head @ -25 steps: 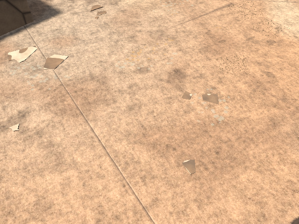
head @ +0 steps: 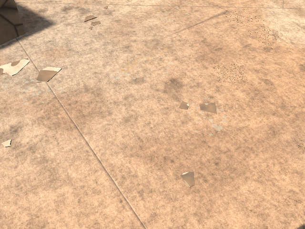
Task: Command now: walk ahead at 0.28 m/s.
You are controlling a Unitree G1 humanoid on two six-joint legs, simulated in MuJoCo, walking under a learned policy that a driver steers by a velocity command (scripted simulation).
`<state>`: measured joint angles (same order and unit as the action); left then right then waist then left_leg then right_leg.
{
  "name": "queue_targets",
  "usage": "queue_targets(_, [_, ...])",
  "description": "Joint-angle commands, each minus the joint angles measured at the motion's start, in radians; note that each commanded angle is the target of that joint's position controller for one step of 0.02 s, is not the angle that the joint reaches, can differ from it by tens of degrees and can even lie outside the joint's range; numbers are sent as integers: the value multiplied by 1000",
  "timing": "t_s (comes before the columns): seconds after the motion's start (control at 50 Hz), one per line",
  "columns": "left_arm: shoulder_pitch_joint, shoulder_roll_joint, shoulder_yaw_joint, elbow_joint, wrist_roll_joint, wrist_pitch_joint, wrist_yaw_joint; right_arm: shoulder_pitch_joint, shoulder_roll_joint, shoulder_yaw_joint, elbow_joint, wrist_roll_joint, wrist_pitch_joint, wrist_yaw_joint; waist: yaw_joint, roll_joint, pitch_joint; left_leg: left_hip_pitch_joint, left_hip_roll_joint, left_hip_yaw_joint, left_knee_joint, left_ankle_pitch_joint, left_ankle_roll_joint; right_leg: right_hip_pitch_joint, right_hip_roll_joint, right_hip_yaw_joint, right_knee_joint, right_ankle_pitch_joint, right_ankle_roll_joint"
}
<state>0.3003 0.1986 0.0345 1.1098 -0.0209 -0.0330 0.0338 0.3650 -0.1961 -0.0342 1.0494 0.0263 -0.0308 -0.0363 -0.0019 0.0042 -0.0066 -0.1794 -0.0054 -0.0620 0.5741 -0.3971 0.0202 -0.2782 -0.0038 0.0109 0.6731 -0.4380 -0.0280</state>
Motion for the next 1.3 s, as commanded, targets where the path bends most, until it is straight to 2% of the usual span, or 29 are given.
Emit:
queue_targets(0.02, [-41,39,4,-70,-13,-59,-23,15,-174,-36,-40,7,-26,5,9,180,198,-156,260,-401,-367,-396,199,-108,6,-40,35,-12,-47])
queue_targets(0.06, [136,48,13,-8,-14,-69,-26,-104,-152,-27,-85,12,-27,10,102,122,184,-296,147,-224,-224,-222,119,176,10,-16,-200,57,-65])
queue_targets(0.08, [272,132,38,30,-8,-74,-26,-155,-96,-13,-113,9,-37,10,145,-68,145,-422,23,-33,59,-55,45,325,-111,216,-313,-6,-107])
queue_targets(0.1, [401,272,72,49,-5,-82,-42,-162,-64,-7,-155,8,-60,5,169,-345,81,-582,-64,69,380,-92,2,458,-340,644,-476,-21,-240])
queue_targets(0.12, [345,194,44,31,18,-92,-45,-172,-105,-16,-159,17,-78,9,124,-220,95,-670,-22,-28,573,-143,16,450,-389,740,-489,18,-264])
queue_targets(0.16, [226,127,23,-17,14,-99,-51,-138,-92,-15,-135,18,-95,28,65,-93,124,-718,57,-27,659,18,55,425,-323,511,-468,152,-207])
queue_targets(0.22, [227,66,-4,-24,17,-74,-47,-198,-108,-33,-151,1,-92,45,56,-99,109,-660,107,36,528,164,47,390,-227,255,-494,436,-139])
queue_targets(0.32, [223,133,-1,-57,25,-51,-12,-412,-35,0,-235,-3,-73,61,75,-88,148,-503,58,115,155,351,-9,206,-172,104,-568,473,-142])
queue_targets(0.42, [250,166,18,-47,-1,-55,-6,-497,-100,-5,-285,7,-72,77,50,-108,165,-398,37,98,-19,407,31,272,-237,78,-567,544,-132])
queue_targets(0.46, [227,185,27,-56,6,-45,-7,-424,-144,-25,-275,3,-77,80,-8,-124,88,-278,-1,117,-28,362,67,345,-248,52,-437,862,-107])
queue_targets(0.5, [196,177,23,-77,20,-30,-12,-130,-216,-69,-194,10,-74,66,-157,-127,-92,125,-19,108,-26,334,118,230,-186,25,-79,1043,-64])
queue_targets(0.52, [206,129,4,-109,41,-31,-18,48,-302,-89,-162,-6,-68,53,-195,17,-248,443,211,-163,-22,240,179,-15,-106,-2,259,657,-39])
queue_targets(0.54, [349,-31,-33,-101,12,-50,-27,79,-319,-83,-143,-24,-69,67,-103,294,-421,658,437,-667,-219,-27,323,-305,67,74,582,-112,-1])
queue_targets(0.56, [252,99,-1,-106,-21,-72,-28,13,-218,-58,-148,-17,-75,69,-123,182,-279,524,393,-668,-309,-92,264,-389,18,164,689,-102,-22])
queue_targets(0.58, [147,150,17,-144,-41,-80,-24,-88,-176,-45,-161,-12,-82,66,-94,131,-117,353,369,-482,-326,-18,213,-429,-30,130,687,-1,-37])
queue_targets(0.6, [104,143,20,-151,-36,-79,-13,-171,-155,-37,-171,-16,-91,70,-55,37,-53,194,337,-347,-352,129,189,-371,-82,113,646,94,-36])
queue_targets(0.66, [142,83,35,-141,-21,-39,-9,-219,-95,-27,-143,-38,-103,74,22,75,-4,-5,247,-98,-426,267,151,-232,-142,113,544,180,-39])
queue_targets(0.74, [33,88,47,-205,-11,-8,-8,-183,-140,-38,-109,-40,-110,53,28,52,67,-32,254,22,-484,332,173,-366,-156,121,456,283,-24])
queue_targets(0.86, [-175,76,36,-291,1,-30,-49,-113,-189,-42,-101,-39,-92,18,-28,12,96,68,235,183,-487,446,144,-424,-127,35,125,532,-7])
queue_targets(0.96, [-325,66,20,-388,-2,-31,-87,-7,-220,-51,-78,-20,-54,14,-76,6,126,275,288,242,-392,588,132,-485,-98,-50,-15,433,-39])
queue_targets(1.02, [-264,120,43,-416,-7,-26,-103,-45,-262,-63,-104,-16,-30,7,-6,75,42,320,297,288,-200,1059,99,-310,-6,-135,-26,285,-92])
queue_targets(1.06, [5,221,98,-362,-12,-22,-93,-82,-271,-63,-128,-13,-16,1,145,78,-105,201,251,315,175,1129,53,73,75,-138,-106,312,-160])
queue_targets(1.08, [144,322,133,-334,-10,-9,-66,-62,-232,-48,-155,-33,-28,3,178,-69,-203,-68,194,317,503,715,7,381,-88,131,-133,301,-225])
queue_targets(1.1, [85,385,136,-367,-6,-16,-64,5,-96,-9,-208,-36,-68,23,58,-268,-312,-487,-50,158,861,-148,-49,670,-332,761,-301,155,-433])
queue_targets(1.12, [121,300,109,-369,9,-25,-67,-114,-195,-27,-234,0,-118,42,130,-145,-354,-592,-11,-47,907,-143,-14,692,-340,809,-395,148,-405])
queue_targets(1.14, [85,244,95,-368,15,-36,-65,-184,-208,-32,-263,29,-136,49,118,-108,-221,-645,37,-42,858,-65,16,593,-304,638,-386,219,-355])
queue_targets(1.16, [11,210,85,-379,9,-45,-68,-188,-196,-30,-256,16,-140,42,60,4,-119,-601,85,-37,750,9,20,420,-252,498,-390,340,-314])
queue_targets(1.2, [-87,162,67,-414,17,-50,-63,-158,-210,-46,-242,-15,-113,36,-8,7,-63,-464,134,-35,617,70,3,213,-186,364,-422,481,-276])
queue_targets(1.3, [-51,238,84,-416,12,-44,-29,-250,-165,-40,-300,-47,-73,23,-16,-19,4,-419,85,25,334,223,-87,33,-112,212,-421,822,-254])
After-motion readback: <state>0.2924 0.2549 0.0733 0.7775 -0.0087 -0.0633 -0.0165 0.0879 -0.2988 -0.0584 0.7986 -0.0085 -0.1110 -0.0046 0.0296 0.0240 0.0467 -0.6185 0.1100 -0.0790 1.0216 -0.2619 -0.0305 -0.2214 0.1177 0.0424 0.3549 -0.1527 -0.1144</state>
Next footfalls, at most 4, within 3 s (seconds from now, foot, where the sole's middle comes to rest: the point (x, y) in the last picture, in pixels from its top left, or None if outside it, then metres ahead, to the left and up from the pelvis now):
0.50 left None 0.40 0.12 -0.77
1.06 right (193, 198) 0.68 -0.15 -0.77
1.52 left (177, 145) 0.99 -0.10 -0.77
1.84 right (213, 176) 0.80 -0.26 -0.77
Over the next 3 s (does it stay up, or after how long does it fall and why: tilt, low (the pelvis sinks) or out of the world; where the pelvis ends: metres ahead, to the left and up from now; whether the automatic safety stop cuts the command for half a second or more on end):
stays up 0.87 -0.12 0.00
